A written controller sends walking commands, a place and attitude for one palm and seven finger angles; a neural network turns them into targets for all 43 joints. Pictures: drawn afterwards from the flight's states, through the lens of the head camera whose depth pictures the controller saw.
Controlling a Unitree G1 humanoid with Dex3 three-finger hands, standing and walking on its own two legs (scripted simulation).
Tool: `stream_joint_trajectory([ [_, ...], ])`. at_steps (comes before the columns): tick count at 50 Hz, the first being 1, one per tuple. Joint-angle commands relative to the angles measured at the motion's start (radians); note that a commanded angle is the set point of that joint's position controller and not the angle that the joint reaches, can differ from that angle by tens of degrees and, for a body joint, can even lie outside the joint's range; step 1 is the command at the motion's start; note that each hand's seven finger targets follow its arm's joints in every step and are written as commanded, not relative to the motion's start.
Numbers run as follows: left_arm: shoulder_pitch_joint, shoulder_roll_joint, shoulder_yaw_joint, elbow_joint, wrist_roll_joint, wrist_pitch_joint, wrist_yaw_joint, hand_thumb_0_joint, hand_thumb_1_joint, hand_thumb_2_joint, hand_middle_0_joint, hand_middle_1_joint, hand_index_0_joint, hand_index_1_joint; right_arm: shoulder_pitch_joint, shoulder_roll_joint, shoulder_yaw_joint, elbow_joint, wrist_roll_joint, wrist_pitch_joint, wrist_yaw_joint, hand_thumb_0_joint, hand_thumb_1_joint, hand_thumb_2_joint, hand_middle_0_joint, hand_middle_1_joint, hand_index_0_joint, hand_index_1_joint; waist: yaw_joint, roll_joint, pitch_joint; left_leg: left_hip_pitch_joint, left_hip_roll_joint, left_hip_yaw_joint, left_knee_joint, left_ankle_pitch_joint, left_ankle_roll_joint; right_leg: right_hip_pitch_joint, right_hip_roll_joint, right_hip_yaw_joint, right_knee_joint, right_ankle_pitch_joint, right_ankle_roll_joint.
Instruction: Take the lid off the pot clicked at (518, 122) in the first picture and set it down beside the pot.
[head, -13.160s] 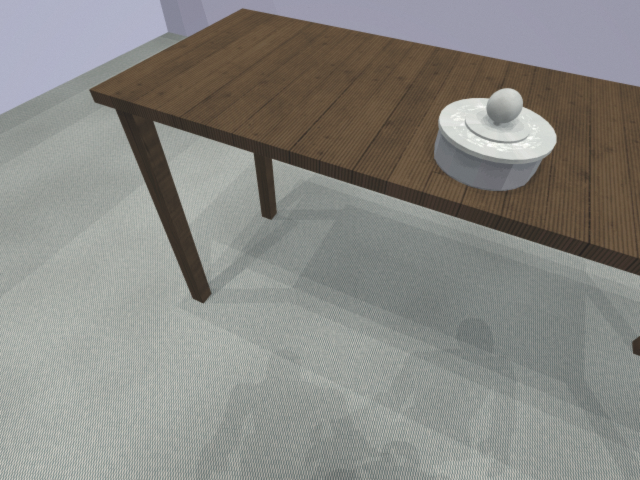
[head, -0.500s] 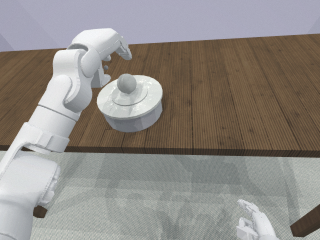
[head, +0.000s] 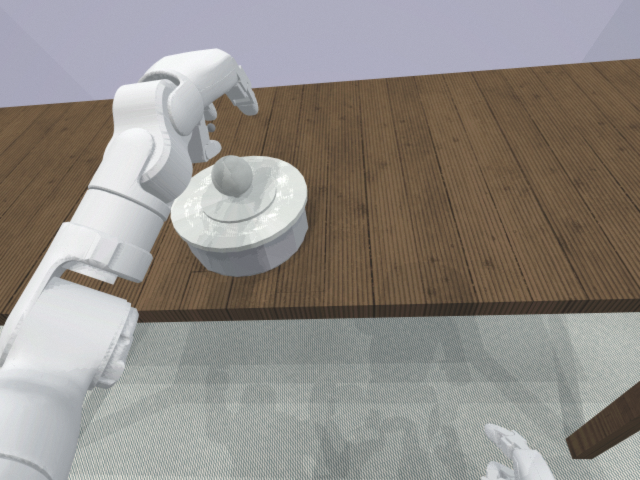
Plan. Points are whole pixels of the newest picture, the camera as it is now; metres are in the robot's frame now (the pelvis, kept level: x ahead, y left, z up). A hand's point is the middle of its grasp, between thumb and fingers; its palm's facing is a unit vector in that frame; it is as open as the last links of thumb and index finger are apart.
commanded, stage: move the open hand above the knob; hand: left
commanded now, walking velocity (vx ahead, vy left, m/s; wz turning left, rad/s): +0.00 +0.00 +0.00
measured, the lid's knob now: (232, 176) +0.45 +0.12 +0.17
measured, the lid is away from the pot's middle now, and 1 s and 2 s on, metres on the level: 0.00 0.00 0.00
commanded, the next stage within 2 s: lower the open fingers around the knob in 0.48 s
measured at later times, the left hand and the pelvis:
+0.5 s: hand (200, 136) +0.41 +0.12 +0.26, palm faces -0.08 -0.03 -1.00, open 10.1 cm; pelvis -0.01 +0.00 +0.00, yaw +1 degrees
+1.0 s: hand (212, 160) +0.41 +0.12 +0.23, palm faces -0.15 -0.07 -0.99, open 10.1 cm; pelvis -0.01 +0.00 +0.00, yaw +0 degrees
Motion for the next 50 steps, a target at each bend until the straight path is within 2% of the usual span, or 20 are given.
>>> stream_joint_trajectory([
  [1,-0.545,0.212,0.096,-0.241,0.016,0.000,0.042,0.000,-0.434,1.740,-0.875,-0.081,-0.875,-0.081,-0.162,-0.076,-0.028,-0.176,0.012,-0.054,0.004,0.000,-0.900,-0.900,0.200,0.300,0.200,0.300,0.030,-0.128,-0.377,0.283,-0.046,-0.004,0.012,0.325,0.062,0.011,0.056,-0.048,-0.043,0.473,-0.047],
  [2,-0.482,0.183,0.083,-0.274,-0.008,-0.005,0.041,0.000,-0.434,1.740,-0.875,-0.081,-0.875,-0.081,-0.148,-0.084,-0.042,-0.184,0.014,-0.053,0.010,0.000,-0.900,-0.900,0.200,0.300,0.200,0.300,0.022,-0.125,-0.404,0.316,-0.038,-0.006,0.031,0.361,0.067,0.006,0.055,-0.050,-0.049,0.483,-0.048],
  [3,-0.488,0.255,0.139,-0.286,0.013,-0.001,0.042,0.000,-0.434,1.740,-0.875,-0.081,-0.875,-0.081,-0.154,-0.078,-0.034,-0.185,0.010,-0.052,0.013,0.000,-0.900,-0.900,0.200,0.300,0.200,0.300,0.039,-0.129,-0.415,0.301,-0.042,-0.007,0.023,0.356,0.064,0.028,0.058,-0.045,-0.047,0.485,-0.047],
  [6,-0.469,0.220,0.107,-0.224,0.015,0.019,0.040,0.000,-0.434,1.740,-0.875,-0.081,-0.875,-0.081,-0.168,-0.082,-0.025,-0.168,0.014,-0.039,0.010,0.000,-0.900,-0.900,0.200,0.300,0.200,0.300,0.032,-0.158,-0.341,0.260,-0.042,-0.002,0.010,0.295,0.057,-0.007,0.059,-0.055,-0.051,0.439,-0.047],
  [8,-0.524,0.249,0.127,-0.374,0.009,-0.002,0.047,0.000,-0.434,1.740,-0.875,-0.081,-0.875,-0.081,-0.179,-0.074,-0.031,-0.192,0.014,-0.048,0.016,0.000,-0.900,-0.900,0.200,0.300,0.200,0.300,0.038,-0.105,-0.431,0.317,-0.041,-0.007,0.020,0.340,0.060,0.022,0.057,-0.047,-0.047,0.458,-0.050],
  [12,-0.430,0.185,0.090,-0.318,-0.024,0.013,0.056,0.000,-0.434,1.740,-0.875,-0.081,-0.875,-0.081,-0.178,-0.084,-0.035,-0.176,0.017,-0.033,0.025,0.000,-0.900,-0.900,0.200,0.300,0.200,0.300,0.026,-0.112,-0.371,0.307,-0.030,-0.016,0.030,0.333,0.051,-0.029,0.059,-0.063,-0.047,0.413,-0.056],
  [15,-0.468,0.181,0.071,-0.234,0.005,0.030,0.061,0.000,-0.434,1.740,-0.875,-0.081,-0.875,-0.081,-0.206,-0.074,-0.015,-0.161,0.018,-0.025,0.015,0.000,-0.900,-0.900,0.200,0.300,0.200,0.300,0.030,-0.164,-0.289,0.244,-0.036,-0.008,-0.002,0.207,0.044,-0.055,0.059,-0.068,-0.061,0.337,-0.054],
  [18,-0.534,0.205,0.078,-0.333,0.006,0.009,0.073,0.000,-0.434,1.740,-0.875,-0.081,-0.875,-0.081,-0.224,-0.064,-0.014,-0.180,0.014,-0.031,0.012,0.000,-0.900,-0.900,0.200,0.300,0.200,0.300,0.038,-0.107,-0.403,0.288,-0.041,-0.013,0.004,0.229,0.046,-0.009,0.056,-0.055,-0.050,0.344,-0.058],
  [22,-0.510,0.174,0.063,-0.236,-0.017,0.016,0.084,0.000,-0.434,1.740,-0.875,-0.081,-0.875,-0.081,-0.199,-0.078,-0.021,-0.157,0.016,-0.026,0.008,0.000,-0.900,-0.900,0.200,0.300,0.200,0.300,0.019,-0.136,-0.346,0.275,-0.032,-0.020,0.010,0.192,0.044,-0.051,0.055,-0.064,-0.058,0.314,-0.060],
  [23,-0.574,0.183,0.058,-0.279,0.006,0.012,0.081,0.000,-0.434,1.740,-0.875,-0.081,-0.875,-0.081,-0.217,-0.063,-0.010,-0.165,0.012,-0.031,0.009,0.000,-0.900,-0.900,0.200,0.300,0.200,0.300,0.029,-0.128,-0.383,0.276,-0.039,-0.019,-0.003,0.200,0.042,-0.021,0.058,-0.060,-0.056,0.325,-0.059],
  [25,-0.548,0.145,0.033,-0.194,0.011,0.023,0.084,0.000,-0.434,1.740,-0.875,-0.081,-0.875,-0.081,-0.215,-0.062,-0.008,-0.149,0.013,-0.032,0.004,0.000,-0.900,-0.900,0.200,0.300,0.200,0.300,0.025,-0.139,-0.329,0.266,-0.034,-0.021,-0.007,0.182,0.040,-0.057,0.059,-0.067,-0.058,0.298,-0.061],
  [32,-0.451,0.222,0.118,-0.181,-0.018,0.003,0.082,0.000,-0.434,1.740,-0.875,-0.081,-0.875,-0.081,-0.189,-0.087,-0.020,-0.161,0.007,-0.028,0.000,0.000,-0.900,-0.900,0.200,0.300,0.200,0.300,0.039,-0.159,-0.353,0.241,-0.038,-0.015,-0.003,0.165,0.045,0.000,0.046,-0.052,-0.062,0.328,-0.055],
  [34,-0.464,0.149,0.053,-0.170,-0.002,0.008,0.069,0.000,-0.434,1.740,-0.875,-0.081,-0.875,-0.081,-0.211,-0.066,-0.010,-0.170,0.013,-0.025,0.000,0.000,-0.900,-0.900,0.200,0.300,0.200,0.300,0.033,-0.180,-0.314,0.234,-0.037,-0.008,-0.015,0.161,0.045,-0.022,0.052,-0.060,-0.065,0.317,-0.053],
  [37,-0.460,0.181,0.082,-0.272,-0.033,-0.009,0.073,0.000,-0.434,1.740,-0.875,-0.081,-0.875,-0.081,-0.198,-0.079,-0.025,-0.184,0.013,-0.032,0.004,0.000,-0.900,-0.900,0.200,0.300,0.200,0.300,0.032,-0.142,-0.356,0.269,-0.039,-0.015,0.003,0.187,0.052,-0.003,0.049,-0.053,-0.062,0.345,-0.054],
  [38,-0.466,0.232,0.119,-0.294,-0.005,-0.009,0.071,0.000,-0.434,1.740,-0.875,-0.081,-0.875,-0.081,-0.200,-0.067,-0.018,-0.189,0.007,-0.036,0.003,0.000,-0.900,-0.900,0.200,0.300,0.200,0.300,0.048,-0.145,-0.403,0.272,-0.045,-0.013,-0.003,0.212,0.055,0.038,0.054,-0.044,-0.059,0.375,-0.052],
  [39,-0.445,0.240,0.129,-0.256,-0.002,-0.003,0.069,0.000,-0.434,1.740,-0.875,-0.081,-0.875,-0.081,-0.205,-0.071,-0.019,-0.182,0.007,-0.035,0.000,0.000,-0.900,-0.900,0.200,0.300,0.200,0.300,0.045,-0.168,-0.366,0.257,-0.042,-0.006,-0.001,0.213,0.055,0.029,0.051,-0.044,-0.058,0.388,-0.050],
  [42,-0.380,0.207,0.113,-0.277,-0.040,-0.009,0.066,0.000,-0.434,1.740,-0.875,-0.081,-0.875,-0.081,-0.193,-0.083,-0.030,-0.182,0.013,-0.033,0.003,0.000,-0.900,-0.900,0.200,0.300,0.200,0.300,0.037,-0.160,-0.330,0.256,-0.039,-0.006,0.004,0.202,0.055,0.007,0.049,-0.049,-0.065,0.380,-0.048],
  [46,-0.368,0.208,0.108,-0.251,-0.022,0.001,0.066,0.000,-0.434,1.740,-0.875,-0.081,-0.875,-0.081,-0.206,-0.076,-0.018,-0.176,0.014,-0.030,0.000,0.000,-0.900,-0.900,0.200,0.300,0.200,0.300,0.043,-0.163,-0.287,0.234,-0.041,0.000,-0.012,0.167,0.051,-0.011,0.055,-0.051,-0.070,0.341,-0.045],
  [48,-0.386,0.215,0.109,-0.344,-0.027,-0.016,0.069,0.000,-0.434,1.740,-0.875,-0.081,-0.875,-0.081,-0.210,-0.071,-0.022,-0.193,0.014,-0.035,0.004,0.000,-0.900,-0.900,0.200,0.300,0.200,0.300,0.045,-0.131,-0.348,0.262,-0.043,-0.002,-0.005,0.196,0.054,0.019,0.055,-0.045,-0.063,0.366,-0.047],
  [50,-0.399,0.184,0.084,-0.342,-0.028,-0.009,0.074,0.000,-0.434,1.740,-0.875,-0.081,-0.875,-0.081,-0.213,-0.069,-0.023,-0.186,0.016,-0.036,0.005,0.000,-0.900,-0.900,0.200,0.300,0.200,0.300,0.037,-0.125,-0.332,0.274,-0.040,-0.009,0.001,0.220,0.052,-0.003,0.059,-0.053,-0.057,0.378,-0.051],
])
